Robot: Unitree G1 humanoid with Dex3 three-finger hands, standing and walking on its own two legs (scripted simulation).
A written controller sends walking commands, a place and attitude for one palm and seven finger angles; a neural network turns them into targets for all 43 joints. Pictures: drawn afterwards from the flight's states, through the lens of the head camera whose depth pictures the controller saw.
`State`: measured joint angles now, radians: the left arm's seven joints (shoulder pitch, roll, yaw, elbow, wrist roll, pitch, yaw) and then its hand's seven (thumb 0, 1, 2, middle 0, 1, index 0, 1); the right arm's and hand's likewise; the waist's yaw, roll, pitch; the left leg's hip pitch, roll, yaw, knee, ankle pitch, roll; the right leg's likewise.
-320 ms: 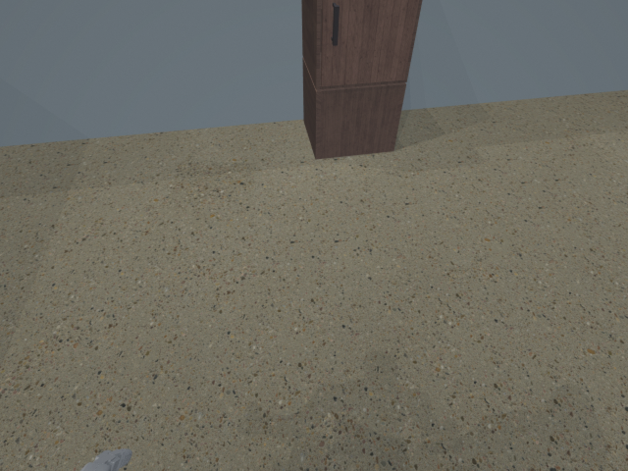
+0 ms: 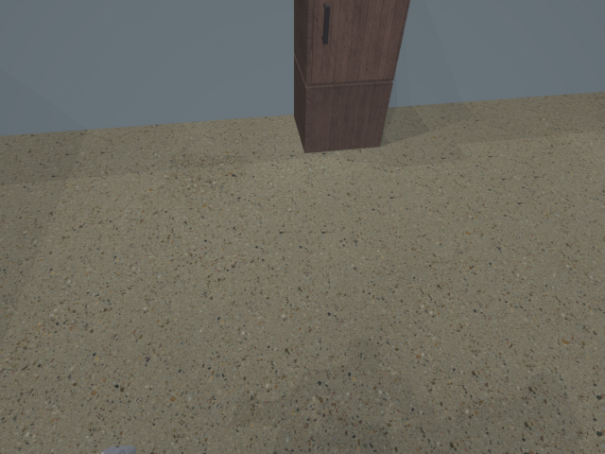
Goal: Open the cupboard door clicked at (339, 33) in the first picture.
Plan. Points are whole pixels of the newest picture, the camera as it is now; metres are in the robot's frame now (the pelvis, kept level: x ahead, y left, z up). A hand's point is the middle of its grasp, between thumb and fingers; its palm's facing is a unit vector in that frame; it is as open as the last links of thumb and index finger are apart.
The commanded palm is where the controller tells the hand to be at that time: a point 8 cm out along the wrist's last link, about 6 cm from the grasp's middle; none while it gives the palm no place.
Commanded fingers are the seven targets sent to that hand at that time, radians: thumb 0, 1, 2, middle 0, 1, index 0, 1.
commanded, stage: stand and wait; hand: left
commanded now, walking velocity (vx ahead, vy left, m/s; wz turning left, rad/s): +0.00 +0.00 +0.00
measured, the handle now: (325, 23) +1.73 +0.00 -0.08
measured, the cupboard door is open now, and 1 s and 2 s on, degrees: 0 0 0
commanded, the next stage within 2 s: look at it before walking up in 0.50 s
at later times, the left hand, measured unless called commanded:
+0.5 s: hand out of the picture +0.07 +0.25 -0.15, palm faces -0.03 -0.94 -0.34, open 7.3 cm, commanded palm none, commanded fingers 0.00 0.90 0.90 -0.20 -0.30 -0.20 -0.30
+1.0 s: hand out of the picture +0.06 +0.25 -0.15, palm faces -0.03 -0.94 -0.33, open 7.3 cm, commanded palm none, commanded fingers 0.00 0.90 0.90 -0.20 -0.30 -0.20 -0.30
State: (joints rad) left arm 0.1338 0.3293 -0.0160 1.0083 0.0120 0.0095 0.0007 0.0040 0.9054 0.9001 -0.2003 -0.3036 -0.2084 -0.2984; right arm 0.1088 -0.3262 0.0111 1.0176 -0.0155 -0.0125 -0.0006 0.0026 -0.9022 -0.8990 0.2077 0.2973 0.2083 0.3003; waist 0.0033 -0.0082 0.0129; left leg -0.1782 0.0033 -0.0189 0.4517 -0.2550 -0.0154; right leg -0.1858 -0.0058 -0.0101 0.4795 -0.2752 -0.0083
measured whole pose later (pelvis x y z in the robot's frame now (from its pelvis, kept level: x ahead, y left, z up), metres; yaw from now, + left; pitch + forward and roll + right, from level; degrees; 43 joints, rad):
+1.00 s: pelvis -0.02 +0.00 +0.01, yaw +0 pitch -2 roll +0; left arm 0.15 0.34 -0.01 1.09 0.01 0.00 0.00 0.00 0.91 0.90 -0.20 -0.30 -0.21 -0.30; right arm 0.13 -0.33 0.01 1.11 -0.01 -0.01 0.00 0.00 -0.90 -0.90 0.21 0.30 0.21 0.30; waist 0.00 -0.01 0.03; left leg -0.14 0.01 -0.02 0.37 -0.19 -0.01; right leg -0.15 0.00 -0.01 0.38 -0.20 0.00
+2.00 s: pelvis +0.15 -0.06 +0.00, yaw -16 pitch +1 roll +0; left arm 0.44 0.13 0.02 1.08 0.03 -0.06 0.01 0.00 0.91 0.90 -0.20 -0.30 -0.21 -0.30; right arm 0.16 -0.20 -0.05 1.01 -0.02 -0.02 0.02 0.00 -0.91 -0.90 0.20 0.30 0.20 0.30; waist 0.02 0.01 0.02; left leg -0.63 0.12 0.07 1.04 -0.18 -0.06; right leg -0.05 0.06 0.01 0.33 -0.30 -0.07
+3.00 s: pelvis +0.58 -0.21 +0.00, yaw -29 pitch +0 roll -1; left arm 0.22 0.18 0.07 1.04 0.02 -0.07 0.02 -0.03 0.95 0.90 -0.20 -0.30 -0.21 -0.30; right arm 0.32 -0.12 -0.05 1.09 -0.02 -0.03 0.00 0.00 -0.91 -0.90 0.20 0.30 0.20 0.30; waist -0.03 0.01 0.02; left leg -0.51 0.15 0.08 1.15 -0.30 -0.02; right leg -0.22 0.01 -0.17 0.46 -0.25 -0.07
